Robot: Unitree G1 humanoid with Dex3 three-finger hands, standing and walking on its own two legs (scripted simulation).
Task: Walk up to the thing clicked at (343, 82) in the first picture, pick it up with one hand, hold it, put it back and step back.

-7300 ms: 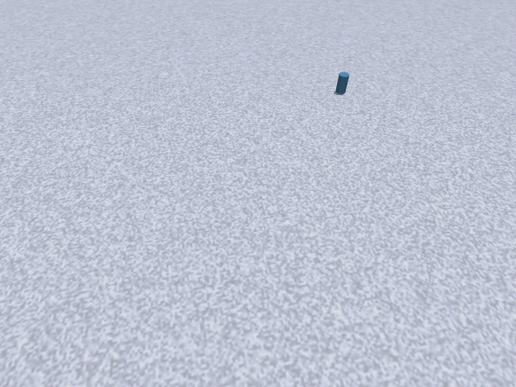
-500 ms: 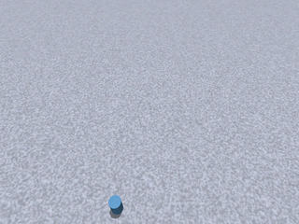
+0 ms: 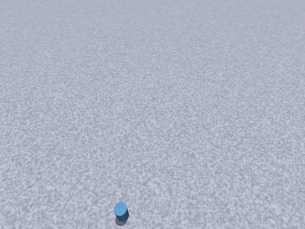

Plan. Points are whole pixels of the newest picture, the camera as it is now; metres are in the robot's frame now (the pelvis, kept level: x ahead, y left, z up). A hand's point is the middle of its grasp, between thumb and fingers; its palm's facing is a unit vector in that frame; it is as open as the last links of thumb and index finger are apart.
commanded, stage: stand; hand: left
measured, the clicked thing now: (121, 212) +0.36 +0.19 -0.71
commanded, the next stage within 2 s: none
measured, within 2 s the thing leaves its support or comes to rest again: neither
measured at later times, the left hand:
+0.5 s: hand out of the picture +0.05 +0.25 -0.15, palm faces -0.01 -0.94 -0.35, open 7.4 cm
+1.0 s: hand out of the picture +0.06 +0.24 -0.15, palm faces -0.01 -0.94 -0.34, open 7.4 cm
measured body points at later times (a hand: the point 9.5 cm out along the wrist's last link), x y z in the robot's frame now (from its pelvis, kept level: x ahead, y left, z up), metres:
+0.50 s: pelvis -0.02 -0.01 +0.00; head -0.01 -0.01 +0.45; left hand +0.05 +0.30 -0.13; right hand +0.06 -0.31 -0.13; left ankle -0.02 +0.12 -0.75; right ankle +0.00 -0.14 -0.75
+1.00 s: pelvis -0.01 -0.01 +0.00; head +0.00 -0.01 +0.45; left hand +0.06 +0.29 -0.13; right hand +0.07 -0.31 -0.13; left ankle -0.02 +0.12 -0.75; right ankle +0.00 -0.14 -0.75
